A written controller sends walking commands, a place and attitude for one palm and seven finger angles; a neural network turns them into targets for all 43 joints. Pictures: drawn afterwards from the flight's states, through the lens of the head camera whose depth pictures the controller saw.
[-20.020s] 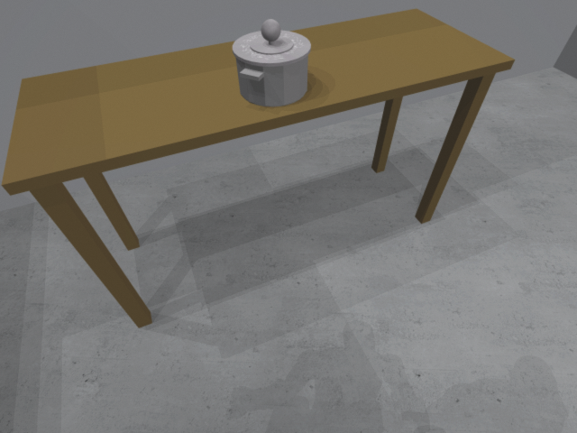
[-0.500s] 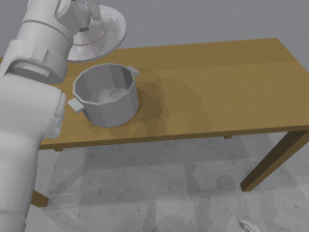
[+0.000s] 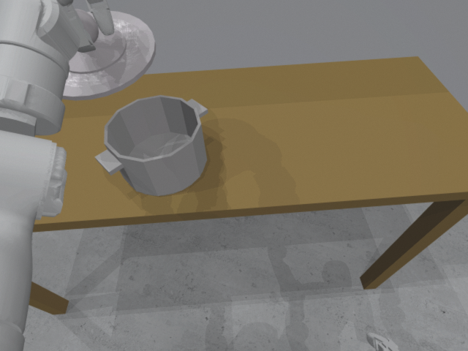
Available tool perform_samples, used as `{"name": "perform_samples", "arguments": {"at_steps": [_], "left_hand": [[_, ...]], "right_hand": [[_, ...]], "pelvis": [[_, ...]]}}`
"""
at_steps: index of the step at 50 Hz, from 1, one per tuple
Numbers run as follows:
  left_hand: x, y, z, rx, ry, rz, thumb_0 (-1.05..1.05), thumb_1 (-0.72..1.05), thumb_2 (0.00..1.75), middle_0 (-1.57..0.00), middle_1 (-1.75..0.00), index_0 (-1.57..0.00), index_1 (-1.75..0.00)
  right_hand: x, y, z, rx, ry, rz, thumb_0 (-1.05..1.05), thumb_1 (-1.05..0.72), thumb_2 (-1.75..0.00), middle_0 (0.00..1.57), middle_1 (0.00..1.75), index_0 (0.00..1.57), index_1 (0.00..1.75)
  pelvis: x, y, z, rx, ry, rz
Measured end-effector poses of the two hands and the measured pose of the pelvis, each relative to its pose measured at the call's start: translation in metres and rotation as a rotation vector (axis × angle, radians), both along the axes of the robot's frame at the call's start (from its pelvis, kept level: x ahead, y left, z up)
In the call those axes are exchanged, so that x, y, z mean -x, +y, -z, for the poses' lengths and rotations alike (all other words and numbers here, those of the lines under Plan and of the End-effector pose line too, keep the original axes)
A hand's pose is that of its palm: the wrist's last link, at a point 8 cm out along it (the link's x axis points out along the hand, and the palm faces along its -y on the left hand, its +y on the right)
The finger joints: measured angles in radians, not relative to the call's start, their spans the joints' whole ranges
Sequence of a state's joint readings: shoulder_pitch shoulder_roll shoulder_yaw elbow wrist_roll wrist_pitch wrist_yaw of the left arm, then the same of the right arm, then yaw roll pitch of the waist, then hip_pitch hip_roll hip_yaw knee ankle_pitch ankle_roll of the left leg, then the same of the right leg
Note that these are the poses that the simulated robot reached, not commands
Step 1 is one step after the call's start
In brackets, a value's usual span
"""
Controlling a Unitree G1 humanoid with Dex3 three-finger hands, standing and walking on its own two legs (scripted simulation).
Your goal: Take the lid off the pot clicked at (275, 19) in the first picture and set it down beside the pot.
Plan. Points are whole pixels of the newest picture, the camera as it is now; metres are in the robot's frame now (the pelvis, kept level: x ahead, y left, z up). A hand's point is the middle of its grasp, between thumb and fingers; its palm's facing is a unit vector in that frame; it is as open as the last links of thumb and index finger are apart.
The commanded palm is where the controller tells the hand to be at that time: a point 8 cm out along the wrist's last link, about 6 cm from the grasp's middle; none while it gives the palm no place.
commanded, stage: move the lid sideways beside the pot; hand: left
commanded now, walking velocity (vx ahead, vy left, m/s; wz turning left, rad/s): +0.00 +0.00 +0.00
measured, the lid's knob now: (80, 28) +0.52 +0.20 +0.29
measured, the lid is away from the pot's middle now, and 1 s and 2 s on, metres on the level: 0.06 0.18 0.23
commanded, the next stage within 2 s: lower the lid onto the table in 1.80 s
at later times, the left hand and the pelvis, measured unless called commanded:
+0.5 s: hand (28, 35) +0.47 +0.24 +0.30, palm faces -0.18 -0.08 -0.98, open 6.6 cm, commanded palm +0.46 +0.25 +0.38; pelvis -0.01 +0.01 +0.00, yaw +1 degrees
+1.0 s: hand out of the picture +0.46 +0.30 +0.30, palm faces -0.20 -0.12 -0.97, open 6.6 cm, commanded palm +0.46 +0.31 +0.38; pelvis -0.01 +0.01 +0.00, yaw +0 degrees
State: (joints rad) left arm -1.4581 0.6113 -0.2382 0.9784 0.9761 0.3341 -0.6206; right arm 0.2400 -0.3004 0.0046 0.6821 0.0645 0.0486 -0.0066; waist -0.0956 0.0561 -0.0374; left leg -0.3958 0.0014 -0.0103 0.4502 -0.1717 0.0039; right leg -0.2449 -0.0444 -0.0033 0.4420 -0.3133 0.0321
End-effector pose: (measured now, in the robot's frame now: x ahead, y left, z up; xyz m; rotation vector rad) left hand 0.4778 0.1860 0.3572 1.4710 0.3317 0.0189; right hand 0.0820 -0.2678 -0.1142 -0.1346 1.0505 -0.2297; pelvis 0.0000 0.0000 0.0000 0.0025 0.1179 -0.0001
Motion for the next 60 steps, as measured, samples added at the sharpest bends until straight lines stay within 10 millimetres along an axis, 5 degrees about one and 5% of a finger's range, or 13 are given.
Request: {"name": "perform_samples", "arguments": {"at_steps": [15, 45, 60], "left_hand": [[0.012, 0.042, 0.003, -0.016, 0.004, -0.040, 0.06, 0.26, 0.81, -0.54, -0.93, -0.78, -1.05], [0.020, 0.095, 0.003, -0.011, 0.031, -0.118, 0.06, 0.26, 0.81, -0.54, -0.93, -0.78, -1.05], [0.031, 0.136, 0.007, -0.027, 0.043, -0.196, 0.06, 0.26, 0.81, -0.54, -0.93, -0.79, -1.05]], "right_hand": [[-0.011, 0.011, -0.003, -0.005, -0.004, -0.026, 0.01, -0.90, -0.90, 0.20, 0.30, 0.20, 0.30], [0.042, 0.001, 0.001, 0.027, 0.118, 0.053, 0.01, -0.90, -0.90, 0.20, 0.30, 0.20, 0.30], [0.025, 0.000, 0.000, 0.029, 0.127, 0.035, 0.01, -0.90, -0.90, 0.20, 0.30, 0.20, 0.30]], "pelvis": [[0.005, 0.006, 0.000, 0.010, -0.005, -0.015], [0.009, 0.008, -0.001, 0.019, -0.007, 0.002], [0.004, 0.006, -0.001, 0.025, -0.003, -0.001]]}}
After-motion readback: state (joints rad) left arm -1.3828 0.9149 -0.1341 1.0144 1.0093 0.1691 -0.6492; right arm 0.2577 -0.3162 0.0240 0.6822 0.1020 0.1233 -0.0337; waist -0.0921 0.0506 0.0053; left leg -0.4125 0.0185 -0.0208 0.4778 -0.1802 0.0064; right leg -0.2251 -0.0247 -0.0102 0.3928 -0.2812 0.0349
